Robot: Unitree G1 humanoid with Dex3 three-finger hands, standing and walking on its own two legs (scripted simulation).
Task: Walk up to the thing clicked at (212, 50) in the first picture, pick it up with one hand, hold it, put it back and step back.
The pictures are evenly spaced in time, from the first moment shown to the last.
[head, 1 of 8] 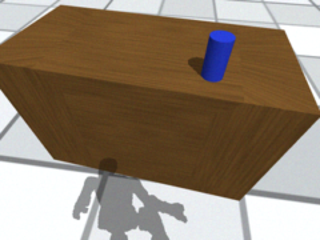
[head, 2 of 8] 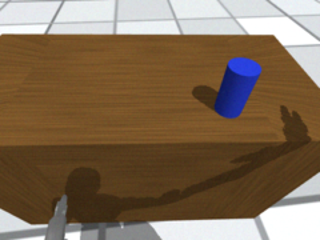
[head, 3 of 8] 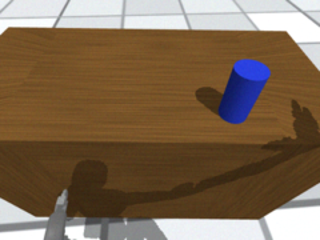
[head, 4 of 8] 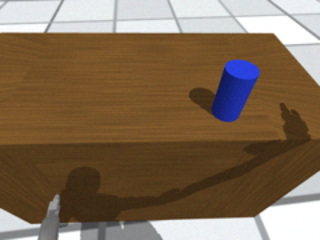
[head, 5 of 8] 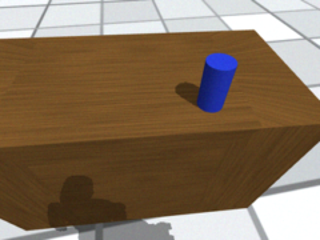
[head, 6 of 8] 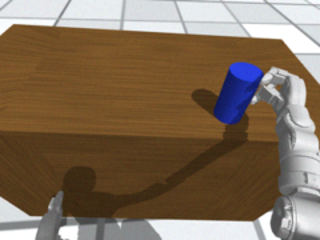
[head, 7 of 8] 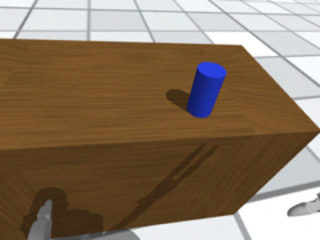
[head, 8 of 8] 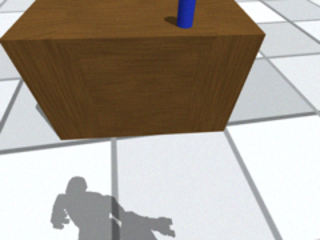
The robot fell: no
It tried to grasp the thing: yes
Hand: right
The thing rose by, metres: 0.01
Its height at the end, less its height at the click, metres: +0.00
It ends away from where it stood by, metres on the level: 0.04
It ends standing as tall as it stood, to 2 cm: yes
